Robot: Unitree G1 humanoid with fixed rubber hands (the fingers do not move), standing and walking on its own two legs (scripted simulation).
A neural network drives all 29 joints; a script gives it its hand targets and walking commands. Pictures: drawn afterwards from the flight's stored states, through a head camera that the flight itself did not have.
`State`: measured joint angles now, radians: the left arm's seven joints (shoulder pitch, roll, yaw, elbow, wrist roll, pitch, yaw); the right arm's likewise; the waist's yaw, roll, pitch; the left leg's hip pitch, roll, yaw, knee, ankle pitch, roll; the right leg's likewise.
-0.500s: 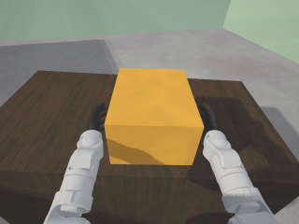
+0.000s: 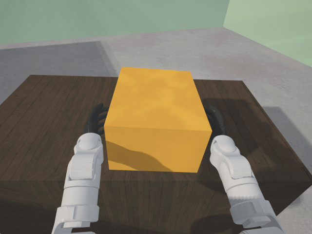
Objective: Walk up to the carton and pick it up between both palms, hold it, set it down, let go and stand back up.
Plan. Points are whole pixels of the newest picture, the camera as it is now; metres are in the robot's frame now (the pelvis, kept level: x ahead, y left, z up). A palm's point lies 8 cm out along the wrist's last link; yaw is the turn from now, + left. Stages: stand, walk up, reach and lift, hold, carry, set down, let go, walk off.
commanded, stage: reach and lift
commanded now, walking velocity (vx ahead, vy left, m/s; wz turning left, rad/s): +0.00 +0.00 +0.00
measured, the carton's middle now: (155, 113) +0.44 +0.00 +0.12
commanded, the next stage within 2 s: hold in 0.32 s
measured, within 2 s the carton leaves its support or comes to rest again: neither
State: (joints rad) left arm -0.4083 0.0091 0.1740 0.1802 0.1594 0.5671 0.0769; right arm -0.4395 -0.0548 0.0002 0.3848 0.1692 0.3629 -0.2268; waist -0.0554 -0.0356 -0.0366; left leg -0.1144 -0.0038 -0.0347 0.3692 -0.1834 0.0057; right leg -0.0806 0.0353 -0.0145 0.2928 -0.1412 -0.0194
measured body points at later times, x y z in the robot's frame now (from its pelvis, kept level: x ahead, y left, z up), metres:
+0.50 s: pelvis -0.01 +0.00 +0.00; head -0.05 +0.03 +0.45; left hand +0.37 +0.17 +0.14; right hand +0.36 -0.15 +0.15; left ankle +0.01 +0.11 -0.75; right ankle +0.02 -0.11 -0.75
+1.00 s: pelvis +0.00 +0.00 +0.00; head -0.05 +0.03 +0.45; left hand +0.36 +0.17 +0.16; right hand +0.36 -0.15 +0.17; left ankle +0.01 +0.11 -0.75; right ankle +0.02 -0.11 -0.75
